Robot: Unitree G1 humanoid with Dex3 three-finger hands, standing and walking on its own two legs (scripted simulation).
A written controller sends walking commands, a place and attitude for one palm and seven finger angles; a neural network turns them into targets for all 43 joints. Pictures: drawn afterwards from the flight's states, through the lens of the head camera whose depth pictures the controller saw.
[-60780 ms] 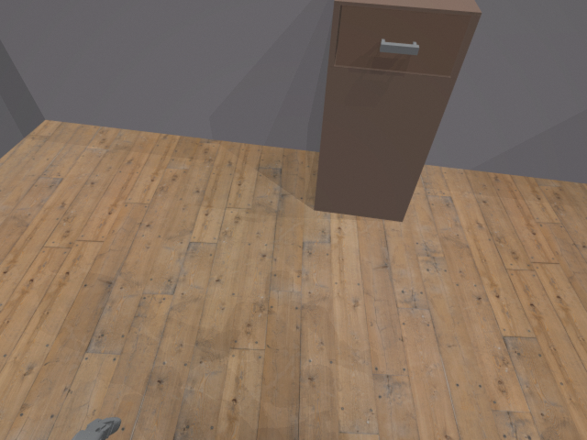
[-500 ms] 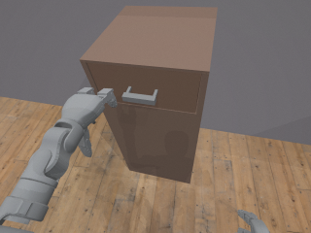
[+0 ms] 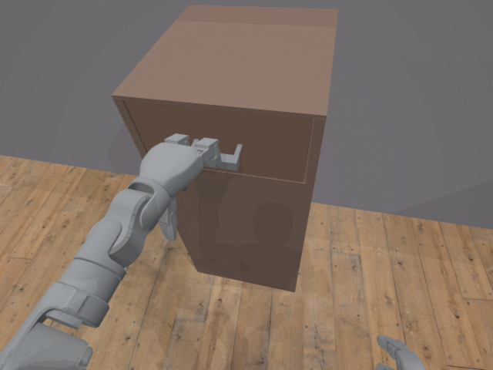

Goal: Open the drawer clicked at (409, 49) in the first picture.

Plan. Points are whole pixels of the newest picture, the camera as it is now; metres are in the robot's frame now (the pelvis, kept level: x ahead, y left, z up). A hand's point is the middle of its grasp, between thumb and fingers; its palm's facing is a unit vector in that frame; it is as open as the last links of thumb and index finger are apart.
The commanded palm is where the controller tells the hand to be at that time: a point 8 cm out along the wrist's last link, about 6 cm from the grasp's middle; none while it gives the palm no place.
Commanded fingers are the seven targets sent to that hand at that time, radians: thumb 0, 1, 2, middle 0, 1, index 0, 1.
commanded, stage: move the hooked fingers above the handle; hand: left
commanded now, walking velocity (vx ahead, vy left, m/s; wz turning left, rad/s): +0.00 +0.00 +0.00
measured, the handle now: (214, 152) +0.51 +0.11 +0.04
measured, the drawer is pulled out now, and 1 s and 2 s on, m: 0.00 0.00 0.00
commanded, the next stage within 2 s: none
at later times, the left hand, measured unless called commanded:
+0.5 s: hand (225, 161) +0.45 +0.08 +0.08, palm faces -0.10 -0.08 -0.99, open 13.8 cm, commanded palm +0.46 +0.14 +0.15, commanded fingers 0.00 -0.50 0.30 -0.30 -1.20 -0.30 -1.20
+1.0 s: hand (195, 142) +0.47 +0.13 +0.11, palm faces -0.07 +0.01 -1.00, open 13.4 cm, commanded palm +0.46 +0.15 +0.15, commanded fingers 0.00 -0.50 0.30 -0.30 -1.20 -0.30 -1.20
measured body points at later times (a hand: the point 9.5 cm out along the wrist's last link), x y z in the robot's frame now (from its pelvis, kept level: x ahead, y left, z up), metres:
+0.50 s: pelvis +0.00 +0.00 -0.01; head +0.06 -0.02 +0.44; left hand +0.45 +0.08 +0.13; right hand +0.06 -0.26 -0.15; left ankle -0.02 +0.10 -0.74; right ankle -0.02 -0.10 -0.74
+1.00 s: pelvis -0.03 -0.01 +0.00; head +0.02 -0.04 +0.44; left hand +0.47 +0.13 +0.16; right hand +0.04 -0.28 -0.14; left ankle -0.02 +0.10 -0.74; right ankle -0.02 -0.10 -0.74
